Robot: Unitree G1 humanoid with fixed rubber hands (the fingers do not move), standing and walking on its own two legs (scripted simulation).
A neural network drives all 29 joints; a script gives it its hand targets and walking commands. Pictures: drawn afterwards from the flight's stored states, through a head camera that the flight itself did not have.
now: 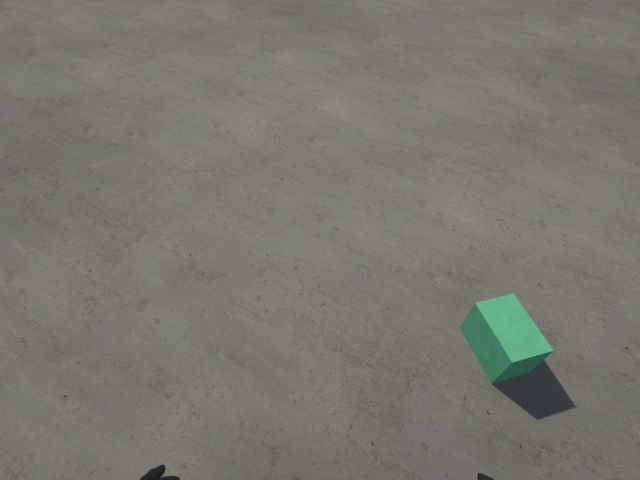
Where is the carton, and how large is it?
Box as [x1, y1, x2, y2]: [460, 293, 553, 383]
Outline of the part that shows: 512,293 476,302 460,326 463,334 491,383 528,372 553,350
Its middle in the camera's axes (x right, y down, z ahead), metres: +0.60 +0.32 +1.27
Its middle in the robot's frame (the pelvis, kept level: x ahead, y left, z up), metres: +0.65 -0.60 -0.68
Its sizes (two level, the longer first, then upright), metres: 0.208 0.143 0.168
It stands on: the floor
